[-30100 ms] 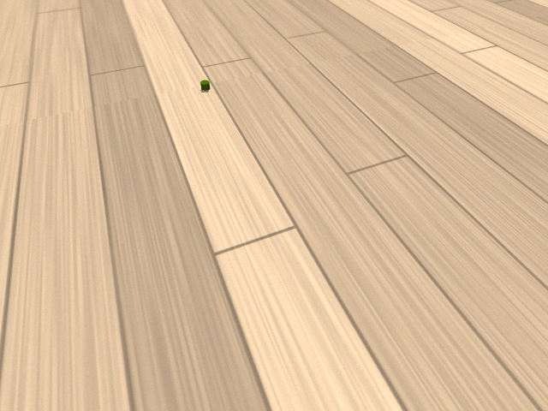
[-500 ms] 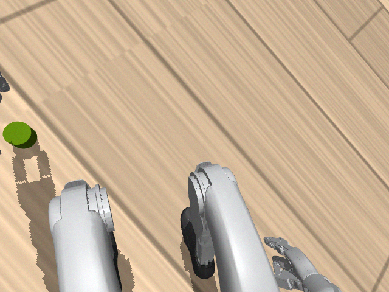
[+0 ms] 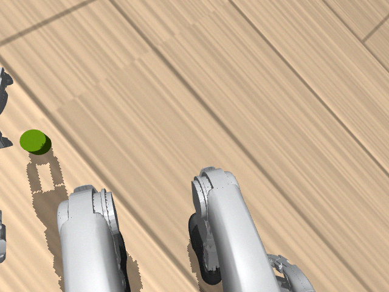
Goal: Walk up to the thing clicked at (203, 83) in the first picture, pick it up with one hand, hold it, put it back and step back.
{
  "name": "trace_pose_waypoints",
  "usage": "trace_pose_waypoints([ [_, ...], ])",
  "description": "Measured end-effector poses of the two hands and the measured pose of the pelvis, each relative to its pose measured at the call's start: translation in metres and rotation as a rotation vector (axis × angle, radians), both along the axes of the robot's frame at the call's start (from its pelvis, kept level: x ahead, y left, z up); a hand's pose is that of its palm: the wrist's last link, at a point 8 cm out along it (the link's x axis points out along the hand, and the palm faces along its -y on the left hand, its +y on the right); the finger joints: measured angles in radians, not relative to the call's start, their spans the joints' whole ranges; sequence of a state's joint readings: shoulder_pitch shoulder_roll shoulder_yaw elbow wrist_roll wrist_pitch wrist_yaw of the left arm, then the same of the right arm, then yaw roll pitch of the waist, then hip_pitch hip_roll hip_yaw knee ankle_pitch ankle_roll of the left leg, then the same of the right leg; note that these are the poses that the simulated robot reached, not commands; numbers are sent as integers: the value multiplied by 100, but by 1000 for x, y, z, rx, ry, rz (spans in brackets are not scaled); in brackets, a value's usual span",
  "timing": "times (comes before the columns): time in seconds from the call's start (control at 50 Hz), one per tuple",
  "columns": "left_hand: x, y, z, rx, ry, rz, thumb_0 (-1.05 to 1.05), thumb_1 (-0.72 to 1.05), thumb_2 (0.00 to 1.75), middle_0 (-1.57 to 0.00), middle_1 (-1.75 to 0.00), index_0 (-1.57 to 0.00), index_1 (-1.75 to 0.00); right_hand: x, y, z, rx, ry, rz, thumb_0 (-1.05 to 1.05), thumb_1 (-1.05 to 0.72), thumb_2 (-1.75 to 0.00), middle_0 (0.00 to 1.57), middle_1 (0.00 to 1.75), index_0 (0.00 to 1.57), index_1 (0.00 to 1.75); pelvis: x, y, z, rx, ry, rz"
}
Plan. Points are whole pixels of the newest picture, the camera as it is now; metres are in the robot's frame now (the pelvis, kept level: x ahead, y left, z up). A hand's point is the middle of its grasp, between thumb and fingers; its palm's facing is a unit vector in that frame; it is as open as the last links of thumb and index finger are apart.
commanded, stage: home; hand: left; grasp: from above
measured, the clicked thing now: (36, 142) +0.47 +0.34 -0.33
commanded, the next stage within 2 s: none
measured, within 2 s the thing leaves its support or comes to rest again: neither
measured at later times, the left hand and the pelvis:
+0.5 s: hand out of the picture +0.27 +0.27 +0.08, palm faces -0.13 -0.78 -0.61, open 7.6 cm; pelvis +0.01 +0.00 +0.18, yaw +7 degrees
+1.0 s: hand out of the picture +0.23 +0.22 +0.29, palm faces +0.23 -0.95 -0.21, open 7.4 cm; pelvis +0.08 +0.01 +0.34, yaw +10 degrees
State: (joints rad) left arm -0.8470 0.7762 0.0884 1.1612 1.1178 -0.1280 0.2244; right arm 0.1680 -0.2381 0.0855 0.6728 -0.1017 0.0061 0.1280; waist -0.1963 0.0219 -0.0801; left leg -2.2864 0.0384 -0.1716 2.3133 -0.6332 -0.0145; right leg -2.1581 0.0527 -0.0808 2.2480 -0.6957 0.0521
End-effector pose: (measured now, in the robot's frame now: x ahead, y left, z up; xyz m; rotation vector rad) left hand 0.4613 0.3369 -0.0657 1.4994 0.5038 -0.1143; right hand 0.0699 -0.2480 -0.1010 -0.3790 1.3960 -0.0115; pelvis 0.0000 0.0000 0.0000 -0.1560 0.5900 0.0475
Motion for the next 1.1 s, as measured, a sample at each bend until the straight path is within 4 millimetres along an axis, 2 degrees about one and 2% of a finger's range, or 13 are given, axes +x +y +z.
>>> trace_pose_waypoints([
  [0.12, -38, -5, 47, -144, 8, 79, 0, 1, 85, -21, -58, -20, -58, 23, 0, 29, 30, -67, -13, 0, -90, -89, 20, 30, 20, 30, 1, 1, 36, 16, 8, 16],
  [0.22, -84, -7, 83, -309, 6, 178, 0, 35, 85, -21, -44, -20, -43, 52, -2, 65, 20, -148, 5, 0, -90, -89, 20, 30, 20, 30, 0, 1, 71, 27, -7, 29],
  [0.32, -133, -12, 118, -459, 1, 268, 1, 65, 87, -22, -36, -21, -35, 89, 0, 109, 5, -262, 38, 1, -91, -89, 20, 30, 20, 30, -1, 0, 109, 36, -36, 48],
  [0.42, -174, -20, 156, -590, -13, 389, 1, 80, 89, -22, -33, -21, -32, 127, 11, 158, 11, -400, 69, 1, -91, -89, 20, 30, 20, 30, 2, -1, 148, 48, -76, 72],
  [0.52, -204, -30, 196, -715, -23, 518, 1, 86, 89, -22, -31, -21, -31, 156, 27, 207, 40, -529, 82, 1, -91, -89, 20, 30, 20, 30, 8, -1, 188, 61, -120, 90],
  [0.66, -230, -47, 252, -891, -22, 679, 1, 89, 90, -21, -31, -21, -30, 175, 44, 271, 77, -639, 73, 1, -90, -89, 20, 30, 20, 30, 24, 1, 242, 80, -188, 110],
  [0.86, -249, -61, 331, -1054, -33, 865, 1, 90, 90, -21, -30, -20, -30, 170, 49, 340, 57, -671, 14, 1, -90, -89, 20, 30, 20, 30, 57, 6, 311, 106, -289, 131],
  [1.0, -260, -71, 380, -1132, -45, 904, 1, 91, 90, -21, -30, -20, -30, 171, 45, 376, 32, -717, -24, 1, -90, -89, 20, 30, 20, 30, 77, 10, 344, 122, -347, 135],
  [1.1, -267, -76, 403, -1147, -60, 895, 1, 91, 90, -20, -30, -20, -30, 183, 44, 392, 31, -771, -20, 1, -90, -89, 20, 30, 20, 30, 85, 11, 355, 131, -376, 139],
])
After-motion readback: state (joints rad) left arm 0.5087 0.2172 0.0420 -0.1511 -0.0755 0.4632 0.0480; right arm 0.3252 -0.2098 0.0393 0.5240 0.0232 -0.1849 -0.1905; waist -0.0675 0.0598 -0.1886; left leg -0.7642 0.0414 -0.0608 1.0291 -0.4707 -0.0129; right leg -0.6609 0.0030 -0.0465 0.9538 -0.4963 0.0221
